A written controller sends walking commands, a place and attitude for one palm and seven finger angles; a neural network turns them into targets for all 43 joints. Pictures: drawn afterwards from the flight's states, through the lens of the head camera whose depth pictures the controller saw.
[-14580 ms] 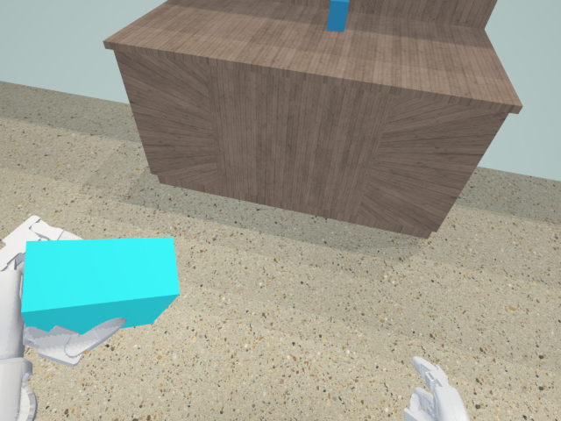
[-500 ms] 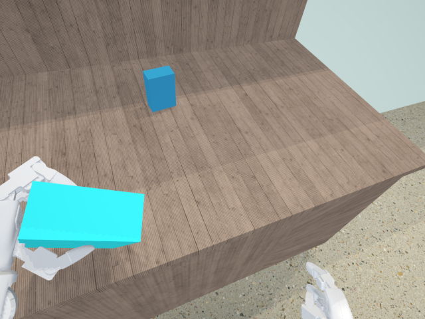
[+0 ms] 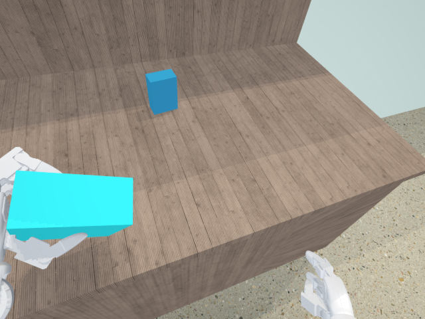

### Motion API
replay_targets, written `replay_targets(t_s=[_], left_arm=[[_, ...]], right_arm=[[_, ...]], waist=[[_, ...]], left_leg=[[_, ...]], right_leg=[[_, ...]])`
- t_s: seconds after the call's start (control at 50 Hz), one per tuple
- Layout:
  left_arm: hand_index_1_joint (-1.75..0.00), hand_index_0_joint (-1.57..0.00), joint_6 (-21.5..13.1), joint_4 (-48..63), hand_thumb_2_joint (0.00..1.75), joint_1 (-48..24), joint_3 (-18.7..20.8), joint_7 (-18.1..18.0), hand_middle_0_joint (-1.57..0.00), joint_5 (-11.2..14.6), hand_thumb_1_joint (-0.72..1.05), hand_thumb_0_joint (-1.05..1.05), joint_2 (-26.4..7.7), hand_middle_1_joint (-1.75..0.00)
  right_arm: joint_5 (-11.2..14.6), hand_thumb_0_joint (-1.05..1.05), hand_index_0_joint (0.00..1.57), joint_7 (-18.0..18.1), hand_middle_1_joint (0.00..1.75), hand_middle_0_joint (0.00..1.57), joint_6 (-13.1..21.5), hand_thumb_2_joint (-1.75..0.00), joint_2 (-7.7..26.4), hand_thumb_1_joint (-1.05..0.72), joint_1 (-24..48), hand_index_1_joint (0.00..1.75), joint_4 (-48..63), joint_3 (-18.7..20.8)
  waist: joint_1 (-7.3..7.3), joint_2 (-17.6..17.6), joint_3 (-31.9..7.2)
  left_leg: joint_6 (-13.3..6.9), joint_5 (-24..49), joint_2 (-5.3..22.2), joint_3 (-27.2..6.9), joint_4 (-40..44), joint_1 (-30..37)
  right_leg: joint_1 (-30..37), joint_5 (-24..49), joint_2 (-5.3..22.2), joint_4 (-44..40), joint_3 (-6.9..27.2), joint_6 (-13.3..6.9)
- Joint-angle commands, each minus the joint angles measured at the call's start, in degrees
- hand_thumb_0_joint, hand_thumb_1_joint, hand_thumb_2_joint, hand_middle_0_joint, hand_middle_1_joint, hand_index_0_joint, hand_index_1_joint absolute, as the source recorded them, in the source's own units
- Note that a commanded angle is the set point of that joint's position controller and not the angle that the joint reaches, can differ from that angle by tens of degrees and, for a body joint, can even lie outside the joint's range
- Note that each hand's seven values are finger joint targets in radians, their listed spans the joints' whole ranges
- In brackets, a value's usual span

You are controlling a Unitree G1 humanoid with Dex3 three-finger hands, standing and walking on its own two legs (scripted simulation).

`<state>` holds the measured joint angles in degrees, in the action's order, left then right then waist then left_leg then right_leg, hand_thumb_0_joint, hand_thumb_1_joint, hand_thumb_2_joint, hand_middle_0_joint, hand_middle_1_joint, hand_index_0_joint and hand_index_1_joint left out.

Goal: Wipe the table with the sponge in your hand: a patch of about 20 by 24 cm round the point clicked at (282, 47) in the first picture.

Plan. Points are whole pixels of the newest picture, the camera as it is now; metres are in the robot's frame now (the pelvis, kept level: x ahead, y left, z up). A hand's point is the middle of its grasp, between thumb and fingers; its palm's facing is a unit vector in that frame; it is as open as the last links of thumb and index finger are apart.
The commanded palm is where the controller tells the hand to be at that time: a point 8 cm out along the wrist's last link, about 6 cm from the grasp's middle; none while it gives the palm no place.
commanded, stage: look again from close up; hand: left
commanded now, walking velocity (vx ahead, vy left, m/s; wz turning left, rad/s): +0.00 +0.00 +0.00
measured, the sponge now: (89, 210) +0.23 +0.21 +0.13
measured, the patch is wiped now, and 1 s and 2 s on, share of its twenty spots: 0.00 0.00 0.00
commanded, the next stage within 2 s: shuffle to correct the standing spot in 0.22 s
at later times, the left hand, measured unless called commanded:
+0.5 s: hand (57, 210) +0.21 +0.23 +0.16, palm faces +0.35 -0.85 -0.40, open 10.5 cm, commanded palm +0.16 +0.27 +0.17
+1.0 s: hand (113, 209) +0.22 +0.17 +0.16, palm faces +0.29 -0.86 -0.43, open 10.5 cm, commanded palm +0.17 +0.21 +0.17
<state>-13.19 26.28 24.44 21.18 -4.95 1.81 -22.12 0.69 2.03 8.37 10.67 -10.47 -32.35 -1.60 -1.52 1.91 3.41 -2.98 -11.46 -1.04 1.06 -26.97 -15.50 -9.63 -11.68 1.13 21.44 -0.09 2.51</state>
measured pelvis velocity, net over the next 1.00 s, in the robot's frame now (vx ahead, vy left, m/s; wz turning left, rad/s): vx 0.00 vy -0.07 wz -0.01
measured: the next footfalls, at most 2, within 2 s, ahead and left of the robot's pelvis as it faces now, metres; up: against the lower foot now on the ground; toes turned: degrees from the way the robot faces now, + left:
none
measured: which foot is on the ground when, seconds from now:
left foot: down 0.00-1.00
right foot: down 0.00-1.00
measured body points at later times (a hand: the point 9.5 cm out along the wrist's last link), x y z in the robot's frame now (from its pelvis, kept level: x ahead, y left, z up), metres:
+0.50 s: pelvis +0.00 -0.01 +0.00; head +0.02 +0.01 +0.45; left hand +0.19 +0.28 +0.18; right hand +0.17 -0.24 -0.07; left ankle +0.03 +0.08 -0.74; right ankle +0.00 -0.15 -0.74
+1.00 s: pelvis +0.00 -0.07 +0.00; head +0.03 -0.06 +0.44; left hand +0.20 +0.21 +0.18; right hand +0.18 -0.31 -0.08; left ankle +0.03 +0.08 -0.74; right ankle +0.00 -0.15 -0.74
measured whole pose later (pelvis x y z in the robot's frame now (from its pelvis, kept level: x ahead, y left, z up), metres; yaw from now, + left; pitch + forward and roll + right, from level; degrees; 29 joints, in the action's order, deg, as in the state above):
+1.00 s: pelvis +0.00 -0.07 +0.00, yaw -1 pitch +1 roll -1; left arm -9.0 29.4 26.9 21.3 -3.3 4.6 -22.9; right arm 0.9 2.2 5.5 12.2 -11.1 -31.8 1.0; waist -0.4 -0.7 2.6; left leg 2.7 -12.8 4.9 -1.0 -29.4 -17.6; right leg -12.6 -13.7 -4.9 25.2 -1.6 -3.4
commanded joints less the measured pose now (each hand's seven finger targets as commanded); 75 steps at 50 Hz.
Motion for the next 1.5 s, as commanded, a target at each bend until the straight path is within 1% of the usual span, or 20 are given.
replay_targets(t_s=[0.0,0.02,0.1,0.12,0.28,0.56,0.62,0.7,0.72,0.76,1.0,1.1,1.18,1.32,1.34,1.36,1.38,1.4,1.42,1.48], left_arm=[[-1.6,-1.2,-4.28,15.65,1.3,-4.6,6.13,-1.69,-1.2,0.58,0.1,0.0,-9.24,-1.6],[-1.6,-1.2,-4.24,12.66,1.3,-3.7,3.85,-1.21,-1.2,0.87,0.1,0.0,-6.6,-1.6],[-1.6,-1.2,-3.87,12.12,1.3,-3.97,6.76,-1.84,-1.2,0.26,0.1,0.0,-9.6,-1.6],[-1.6,-1.2,-3.95,10.18,1.3,-3.54,4.14,-1.23,-1.2,0.6,0.1,0.0,-6.67,-1.6],[-1.6,-1.2,-4.02,13.16,1.3,-4.2,5.3,-1.32,-1.2,0.61,0.1,0.0,-8.61,-1.6],[-1.6,-1.2,-2.76,12.99,1.3,-5.26,4.83,-0.45,-1.2,1.37,0.1,0.0,-7.87,-1.6],[-1.6,-1.2,-2.24,13.92,1.3,-4.94,4.09,-0.16,-1.2,1.65,0.1,0.0,-7.23,-1.6],[-1.6,-1.2,-1.42,16.58,1.3,-3.71,7.92,-0.5,-1.2,1.78,0.1,0.0,-11.32,-1.6],[-1.6,-1.2,-1.29,15.33,1.3,-3.41,5.14,0.04,-1.2,2.34,0.1,0.0,-8.18,-1.6],[-1.6,-1.2,-0.99,15.55,1.3,-2.89,6.86,0.03,-1.2,2.63,0.1,0.0,-9.91,-1.6],[-1.6,-1.2,1.24,16.35,1.3,-0.78,8.38,-0.09,-1.2,3.94,0.1,0.0,-11.57,-1.6],[-1.6,-1.2,1.21,16.06,1.3,0.98,8.88,-1.39,-1.2,3.93,0.1,0.0,-11.49,-1.6],[-1.6,-1.2,0.82,15.22,1.3,1.49,7.64,-1.95,-1.2,3.43,0.1,0.0,-10.49,-1.6],[-1.6,-1.2,0.89,12.91,1.3,0.52,6.08,-1.87,-1.2,2.86,0.1,0.0,-9.1,-1.6],[-1.6,-1.2,-4.38,22.95,1.3,-53.35,38.78,-1.44,-1.2,-5.0,0.1,0.0,-52.45,-1.6],[-1.6,-1.2,-2.35,-6.75,1.3,-23.56,15.35,0.63,-1.2,-0.6,0.1,0.0,-18.87,-1.6],[-1.6,-1.2,-3.06,-2.83,1.3,-10.51,13.35,-0.17,-1.2,0.57,0.1,0.0,-15.52,-1.6],[-1.6,-1.2,-2.0,-6.31,1.3,-6.45,6.45,-0.27,-1.2,1.38,0.1,0.0,-7.11,-1.6],[-1.6,-1.2,-2.77,2.56,1.3,-8.57,4.22,0.18,-1.2,1.73,0.1,0.0,-6.8,-1.6],[-1.6,-1.2,-2.56,10.68,1.3,-3.36,0.91,-0.13,-1.2,1.49,0.1,0.0,-5.48,-1.6]], right_arm=[[0.23,0.0,0.2,0.6,0.3,0.2,3.38,-0.9,8.02,-0.9,5.02,0.3,8.17,3.07],[-0.03,0.0,0.2,0.52,0.3,0.2,3.11,-0.9,7.93,-0.9,4.03,0.3,7.71,2.95],[0.3,0.0,0.2,0.72,0.3,0.2,3.1,-0.9,8.18,-0.9,4.66,0.3,7.56,3.31],[-0.03,0.0,0.2,0.68,0.3,0.2,2.69,-0.9,8.01,-0.9,3.87,0.3,7.22,3.13],[0.15,0.0,0.2,0.94,0.3,0.2,2.94,-0.9,8.11,-0.9,4.22,0.3,7.91,3.59],[0.32,0.0,0.2,0.0,0.3,0.2,2.47,-0.9,7.69,-0.9,3.42,0.3,8.41,4.11],[0.18,0.0,0.2,-0.32,0.3,0.2,2.12,-0.9,7.62,-0.9,3.71,0.3,8.45,3.91],[0.22,0.0,0.2,-0.29,0.3,0.2,1.77,-0.9,7.78,-0.9,4.1,0.3,8.97,4.5],[0.02,0.0,0.2,-0.33,0.3,0.2,1.41,-0.9,7.58,-0.9,3.46,0.3,8.79,4.22],[0.04,0.0,0.2,-0.1,0.3,0.2,1.32,-0.9,7.88,-0.9,3.35,0.3,9.13,4.73],[0.43,0.0,0.2,0.87,0.3,0.2,-0.18,-0.9,7.91,-0.9,4.24,0.3,9.06,5.04],[0.81,0.0,0.2,0.95,0.3,0.2,-0.18,-0.9,7.67,-0.9,5.67,0.3,8.65,4.31],[0.57,0.0,0.2,1.11,0.3,0.2,-0.21,-0.9,7.75,-0.9,5.7,0.3,8.36,3.84],[0.44,0.0,0.2,1.35,0.3,0.2,-0.53,-0.9,8.04,-0.9,5.58,0.3,7.23,3.6],[-1.67,0.0,0.2,1.75,0.3,0.2,2.61,-0.9,10.15,-0.9,-4.51,0.3,6.3,6.87],[-0.92,0.0,0.2,1.34,0.3,0.2,2.9,-0.9,4.27,-0.9,1.22,0.3,4.61,4.18],[-0.06,0.0,0.2,0.91,0.3,0.2,3.19,-0.9,7.63,-0.9,1.17,0.3,7.88,5.43],[0.83,0.0,0.2,-0.25,0.3,0.2,3.26,-0.9,8.38,-0.9,1.94,0.3,6.95,5.42],[0.76,0.0,0.2,-0.54,0.3,0.2,3.08,-0.9,8.81,-0.9,1.52,0.3,7.52,5.68],[0.45,0.0,0.2,-2.11,0.3,0.2,3.39,-0.9,8.46,-0.9,3.34,0.3,8.61,5.11]], waist=[[0.24,-7.98,-10.67],[0.41,-6.92,-9.7],[0.27,-5.82,-8.69],[0.48,-5.08,-8.4],[0.45,-4.68,-9.21],[0.7,-8.93,-8.66],[0.82,-7.61,-9.37],[0.61,-6.99,-11.54],[0.94,-6.59,-11.0],[0.79,-6.68,-11.25],[1.52,-2.53,-10.28],[1.3,-3.76,-10.87],[0.94,-2.23,-9.63],[0.98,-1.92,-9.72],[-1.58,7.4,-1.14],[-0.74,7.36,-11.42],[-2.59,4.83,-8.59],[-1.42,-4.96,-11.68],[-0.94,-8.06,-13.67],[-1.43,-3.86,-14.56]], left_leg=[[2.35,3.52,4.79,-4.43,6.62,3.83],[2.19,1.79,4.76,-4.58,7.2,2.88],[2.24,-0.85,4.82,-4.6,7.57,2.31],[2.01,-1.07,4.56,-4.69,7.69,1.86],[1.56,-1.1,4.56,-5.07,7.29,2.35],[1.97,-2.08,9.06,-6.79,10.31,2.73],[2.04,0.75,8.25,-5.25,8.22,3.55],[2.11,7.92,8.17,-3.95,4.2,6.03],[2.06,7.93,7.85,-3.89,4.04,5.18],[2.04,9.18,8.16,-3.99,2.9,5.47],[2.23,4.02,6.09,-1.09,-3.52,5.54],[1.82,3.47,4.29,-1.33,-5.07,5.19],[1.45,4.81,4.03,-2.22,-3.86,4.24],[0.93,10.58,5.16,-2.65,-0.09,7.43],[2.39,8.23,2.37,4.99,-6.32,-1.5],[2.04,7.52,-2.21,1.18,-4.23,0.62],[2.61,7.99,0.54,1.29,-3.74,0.83],[1.88,11.27,1.52,2.16,-0.56,6.31],[0.82,16.69,3.06,0.31,1.04,8.86],[0.3,22.08,5.99,-2.23,0.84,10.22]], right_leg=[[3.49,8.14,1.0,-1.42,0.75,-2.99],[2.81,6.7,0.76,-2.16,0.25,-2.91],[2.26,5.2,0.82,-2.56,0.97,-2.91],[2.0,4.9,0.71,-3.17,0.52,-2.88],[2.91,5.34,1.19,-3.07,1.54,-3.08],[0.96,2.34,-0.96,-0.15,-0.34,-2.35],[0.4,4.14,-1.25,-1.24,-0.52,-2.38],[0.15,7.93,-0.6,-1.18,0.49,-2.66],[-0.03,8.0,-0.7,-1.62,0.11,-2.71],[-0.23,8.96,-0.13,-1.23,0.99,-2.96],[-5.24,9.28,2.24,-1.78,4.7,-4.74],[-2.96,12.86,4.47,-3.15,7.48,-3.26],[-0.89,15.03,4.82,-3.83,7.41,-1.63],[0.61,18.47,3.13,-2.22,4.36,-2.22],[-5.16,30.37,3.45,-8.94,7.51,3.94],[4.47,37.66,6.58,0.56,9.06,-3.47],[5.66,41.45,7.27,-0.46,11.48,-1.24],[5.91,37.17,6.73,2.82,9.52,-2.64],[5.04,29.27,4.96,4.2,6.42,-1.84],[2.94,16.9,1.99,3.45,3.72,-0.96]])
